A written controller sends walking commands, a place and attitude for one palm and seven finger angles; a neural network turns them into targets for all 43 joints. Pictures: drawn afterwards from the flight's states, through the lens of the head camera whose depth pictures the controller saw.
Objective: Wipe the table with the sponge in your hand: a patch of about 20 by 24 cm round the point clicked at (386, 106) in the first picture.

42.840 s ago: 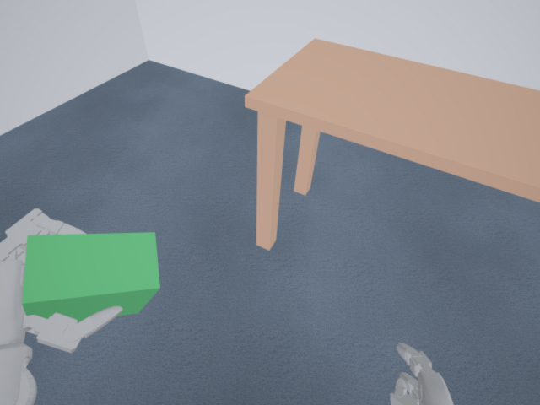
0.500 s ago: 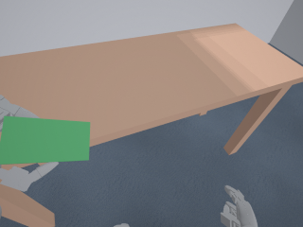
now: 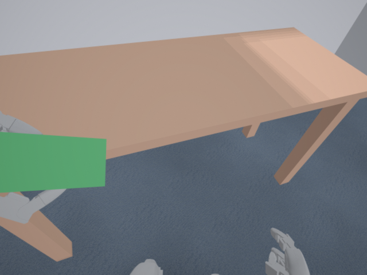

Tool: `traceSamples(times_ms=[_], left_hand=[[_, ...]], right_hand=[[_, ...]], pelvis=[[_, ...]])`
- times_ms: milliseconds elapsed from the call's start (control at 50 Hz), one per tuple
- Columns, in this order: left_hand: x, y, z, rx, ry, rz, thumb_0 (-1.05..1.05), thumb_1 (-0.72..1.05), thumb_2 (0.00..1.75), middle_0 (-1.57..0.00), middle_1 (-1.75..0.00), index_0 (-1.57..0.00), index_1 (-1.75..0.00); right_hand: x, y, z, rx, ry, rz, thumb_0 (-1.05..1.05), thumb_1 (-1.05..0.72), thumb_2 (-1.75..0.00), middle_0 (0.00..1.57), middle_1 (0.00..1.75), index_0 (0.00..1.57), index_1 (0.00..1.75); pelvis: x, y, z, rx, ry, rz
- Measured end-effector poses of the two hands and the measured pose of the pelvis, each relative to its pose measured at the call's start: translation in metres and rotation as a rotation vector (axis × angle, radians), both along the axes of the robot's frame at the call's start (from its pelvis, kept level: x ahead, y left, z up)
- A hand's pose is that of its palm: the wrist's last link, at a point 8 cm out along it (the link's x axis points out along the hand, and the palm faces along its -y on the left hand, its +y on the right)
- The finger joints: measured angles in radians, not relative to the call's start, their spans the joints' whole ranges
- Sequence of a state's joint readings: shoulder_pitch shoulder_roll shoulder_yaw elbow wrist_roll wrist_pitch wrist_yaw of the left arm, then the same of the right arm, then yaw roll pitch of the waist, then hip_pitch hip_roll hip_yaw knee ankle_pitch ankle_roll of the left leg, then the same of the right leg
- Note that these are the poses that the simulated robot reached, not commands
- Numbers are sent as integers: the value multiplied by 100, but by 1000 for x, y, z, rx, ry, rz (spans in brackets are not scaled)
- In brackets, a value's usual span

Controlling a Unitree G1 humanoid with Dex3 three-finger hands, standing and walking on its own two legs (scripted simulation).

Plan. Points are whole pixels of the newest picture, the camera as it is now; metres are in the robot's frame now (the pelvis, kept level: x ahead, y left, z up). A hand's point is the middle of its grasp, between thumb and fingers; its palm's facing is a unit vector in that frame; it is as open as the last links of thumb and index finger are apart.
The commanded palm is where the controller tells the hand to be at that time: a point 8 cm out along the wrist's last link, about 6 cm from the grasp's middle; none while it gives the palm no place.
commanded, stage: step back with the hand held close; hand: left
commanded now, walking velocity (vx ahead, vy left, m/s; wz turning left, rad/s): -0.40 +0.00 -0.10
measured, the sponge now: (64, 164) +0.23 +0.20 +0.19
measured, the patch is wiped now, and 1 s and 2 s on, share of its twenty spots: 0.95 0.95 0.95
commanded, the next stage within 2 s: stop stepping back and stand still in 0.28 s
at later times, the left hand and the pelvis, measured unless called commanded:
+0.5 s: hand out of the picture +0.09 +0.23 +0.21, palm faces +0.32 -0.86 -0.39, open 10.4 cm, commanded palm +0.05 +0.27 +0.24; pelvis -0.14 +0.01 +0.01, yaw -6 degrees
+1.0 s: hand out of the picture -0.03 +0.25 +0.22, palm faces +0.37 -0.89 -0.29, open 10.4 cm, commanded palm -0.06 +0.29 +0.24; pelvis -0.24 +0.02 +0.02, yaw -4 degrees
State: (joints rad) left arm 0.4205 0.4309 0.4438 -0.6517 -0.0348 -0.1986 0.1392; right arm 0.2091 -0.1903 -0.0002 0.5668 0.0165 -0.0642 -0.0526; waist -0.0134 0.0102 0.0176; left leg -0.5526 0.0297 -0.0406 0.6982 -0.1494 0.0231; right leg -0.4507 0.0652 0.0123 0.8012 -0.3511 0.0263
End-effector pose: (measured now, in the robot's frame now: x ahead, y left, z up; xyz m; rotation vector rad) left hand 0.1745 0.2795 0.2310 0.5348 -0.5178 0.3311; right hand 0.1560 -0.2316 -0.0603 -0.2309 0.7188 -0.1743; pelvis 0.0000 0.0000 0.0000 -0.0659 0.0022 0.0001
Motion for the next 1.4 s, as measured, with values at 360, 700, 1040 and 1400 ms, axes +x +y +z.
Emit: traceSamples(times_ms=[360,700,1040,1400], left_hand=[[-58,6,-5,-28,118,-74,-1,-53,103,-71,-132,-73,-132],[-168,7,-7,-160,52,-70,-1,-53,103,-71,-132,-73,-132],[-239,21,-3,-165,37,-46,-1,-53,103,-71,-132,-73,-132],[-266,29,0,-127,109,18,-1,-53,104,-71,-132,-73,-132]], right_hand=[[-71,9,26,-1,-36,-26,1,-90,-90,20,30,20,30],[-230,-4,15,-39,6,-98,1,-90,-90,20,30,20,30],[-291,16,15,-21,27,-61,2,-90,-90,20,30,20,30],[-280,42,5,49,56,24,1,-90,-90,20,30,20,30]], pelvis=[[-86,14,17,50,37,-62],[-186,21,16,37,-9,-73],[-245,29,22,68,-37,-70],[-261,35,24,73,-24,-31]])
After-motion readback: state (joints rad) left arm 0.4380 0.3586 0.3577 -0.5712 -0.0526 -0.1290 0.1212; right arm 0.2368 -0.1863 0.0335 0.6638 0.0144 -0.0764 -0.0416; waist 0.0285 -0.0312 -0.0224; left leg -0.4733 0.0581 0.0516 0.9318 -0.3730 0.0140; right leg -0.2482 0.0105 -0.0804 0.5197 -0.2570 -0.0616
